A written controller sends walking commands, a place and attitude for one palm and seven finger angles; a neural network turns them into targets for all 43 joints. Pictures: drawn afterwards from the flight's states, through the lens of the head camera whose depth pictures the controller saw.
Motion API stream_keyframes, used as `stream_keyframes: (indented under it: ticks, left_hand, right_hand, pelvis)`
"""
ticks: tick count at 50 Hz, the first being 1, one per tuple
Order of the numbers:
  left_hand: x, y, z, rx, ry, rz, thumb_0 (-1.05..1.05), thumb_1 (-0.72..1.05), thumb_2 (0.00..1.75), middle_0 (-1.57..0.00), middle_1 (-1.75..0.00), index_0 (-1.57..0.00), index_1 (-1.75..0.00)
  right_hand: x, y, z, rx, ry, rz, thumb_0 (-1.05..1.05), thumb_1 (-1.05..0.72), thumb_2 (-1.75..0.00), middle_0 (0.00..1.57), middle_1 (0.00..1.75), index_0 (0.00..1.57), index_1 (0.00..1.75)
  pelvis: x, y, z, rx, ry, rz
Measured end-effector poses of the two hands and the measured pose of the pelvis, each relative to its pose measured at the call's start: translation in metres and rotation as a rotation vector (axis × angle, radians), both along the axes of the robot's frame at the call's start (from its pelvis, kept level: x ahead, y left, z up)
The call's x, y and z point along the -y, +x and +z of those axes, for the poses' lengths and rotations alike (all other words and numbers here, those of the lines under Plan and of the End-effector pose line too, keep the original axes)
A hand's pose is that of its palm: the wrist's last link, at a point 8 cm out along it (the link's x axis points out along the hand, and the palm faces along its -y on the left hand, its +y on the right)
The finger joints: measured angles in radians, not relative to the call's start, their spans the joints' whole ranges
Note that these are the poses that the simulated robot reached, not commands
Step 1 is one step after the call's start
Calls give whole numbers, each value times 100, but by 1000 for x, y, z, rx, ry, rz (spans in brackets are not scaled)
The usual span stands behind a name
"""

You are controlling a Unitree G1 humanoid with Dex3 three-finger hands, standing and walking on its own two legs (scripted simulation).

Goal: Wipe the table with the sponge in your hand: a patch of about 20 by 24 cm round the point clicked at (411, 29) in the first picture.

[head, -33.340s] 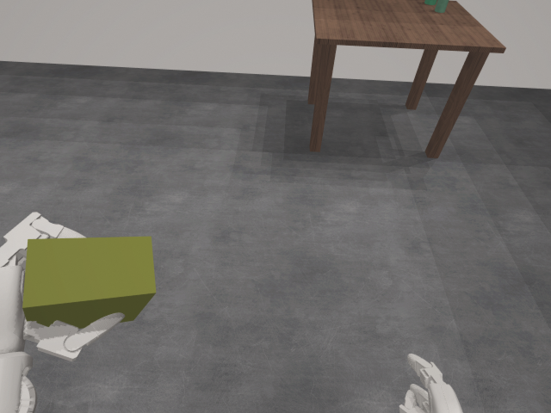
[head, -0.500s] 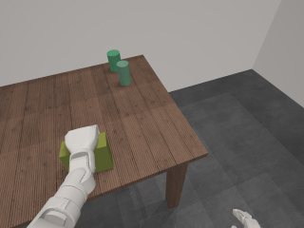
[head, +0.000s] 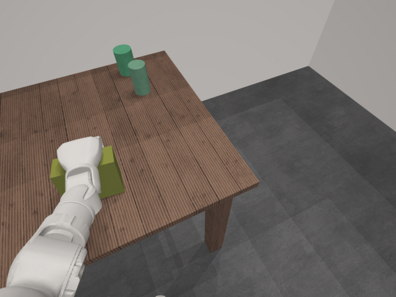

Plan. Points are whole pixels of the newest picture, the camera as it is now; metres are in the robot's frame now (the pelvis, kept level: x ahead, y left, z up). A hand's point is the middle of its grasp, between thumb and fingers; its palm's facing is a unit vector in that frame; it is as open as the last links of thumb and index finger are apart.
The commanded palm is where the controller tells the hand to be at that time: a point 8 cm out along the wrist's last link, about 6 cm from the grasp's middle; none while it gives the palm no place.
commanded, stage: wipe forward along the middle lane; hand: left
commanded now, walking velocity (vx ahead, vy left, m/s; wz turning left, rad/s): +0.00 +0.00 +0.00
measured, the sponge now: (92, 181) +0.39 +0.27 -0.04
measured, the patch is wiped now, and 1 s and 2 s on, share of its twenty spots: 1.00 1.00 1.00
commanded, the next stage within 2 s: slide back across to the first lane in 0.66 s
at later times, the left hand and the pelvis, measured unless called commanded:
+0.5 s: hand (80, 152) +0.45 +0.30 +0.00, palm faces -0.13 -0.01 -0.99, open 10.4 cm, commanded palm +0.44 +0.30 +0.04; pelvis +0.01 +0.02 +0.00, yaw -1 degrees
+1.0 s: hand (73, 144) +0.47 +0.32 +0.00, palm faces -0.11 -0.04 -0.99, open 10.4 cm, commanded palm +0.44 +0.32 +0.05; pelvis +0.01 +0.05 -0.01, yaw -2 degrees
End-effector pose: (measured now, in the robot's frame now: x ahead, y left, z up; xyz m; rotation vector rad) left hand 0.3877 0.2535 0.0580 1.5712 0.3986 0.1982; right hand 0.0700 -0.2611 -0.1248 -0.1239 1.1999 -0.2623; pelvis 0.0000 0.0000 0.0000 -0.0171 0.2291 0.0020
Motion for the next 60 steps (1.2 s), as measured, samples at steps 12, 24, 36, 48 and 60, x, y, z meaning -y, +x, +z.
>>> stream_keyframes:
  ticks: [12,24,36,48,60]
  left_hand:
    - [-17,25,2,-6,-3,11,1,-54,104,-72,-129,-73,-130]
    - [-34,46,2,-4,-11,15,1,-54,104,-72,-129,-73,-130]
    - [-52,68,2,-7,-9,11,1,-54,104,-72,-129,-73,-130]
    - [-61,72,1,21,-34,13,0,-54,104,-71,-130,-72,-131]
    - [-80,64,6,11,-25,39,1,-53,104,-69,-132,-70,-133]
  right_hand:
    - [-6,6,4,5,-12,3,1,-91,-90,20,30,20,30]
    - [-18,1,6,-30,-26,-5,0,-91,-90,20,30,20,30]
    - [-35,-24,6,-92,-34,-32,0,-91,-90,20,30,20,30]
    - [-52,-40,6,-128,-12,-64,0,-91,-90,20,30,20,30]
    - [-51,-11,13,-81,-9,-32,0,-91,-90,20,30,20,30]
  pelvis:
    - [-7,5,-2,-34,-12,0]
    - [-22,10,-3,-64,-24,-5]
    - [-39,11,-7,-97,-38,-11]
    - [-51,13,-7,-97,-44,-23]
    - [-52,24,0,-70,-40,-16]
